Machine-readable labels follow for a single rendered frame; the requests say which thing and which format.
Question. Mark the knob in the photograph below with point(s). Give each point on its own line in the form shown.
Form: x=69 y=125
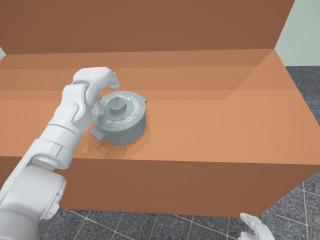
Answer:
x=117 y=105

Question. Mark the pot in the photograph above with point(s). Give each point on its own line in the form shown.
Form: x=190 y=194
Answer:
x=121 y=138

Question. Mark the table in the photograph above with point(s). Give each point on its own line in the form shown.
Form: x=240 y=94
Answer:
x=227 y=130

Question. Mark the right robot hand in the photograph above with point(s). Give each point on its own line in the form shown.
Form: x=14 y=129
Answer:
x=261 y=231

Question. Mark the left robot hand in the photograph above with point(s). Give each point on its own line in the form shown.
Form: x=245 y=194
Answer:
x=102 y=77

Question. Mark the left robot upper arm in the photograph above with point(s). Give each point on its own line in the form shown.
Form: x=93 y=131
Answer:
x=35 y=195

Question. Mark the lid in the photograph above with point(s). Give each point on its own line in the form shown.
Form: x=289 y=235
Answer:
x=134 y=112

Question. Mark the robot left forearm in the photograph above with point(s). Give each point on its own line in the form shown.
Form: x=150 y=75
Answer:
x=56 y=145

